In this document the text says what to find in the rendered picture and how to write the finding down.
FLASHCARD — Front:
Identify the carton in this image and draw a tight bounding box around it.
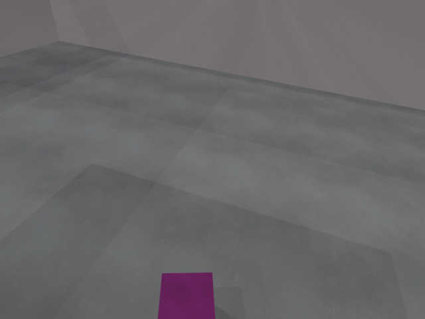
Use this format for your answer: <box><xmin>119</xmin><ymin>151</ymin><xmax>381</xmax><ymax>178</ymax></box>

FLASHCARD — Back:
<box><xmin>158</xmin><ymin>272</ymin><xmax>215</xmax><ymax>319</ymax></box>

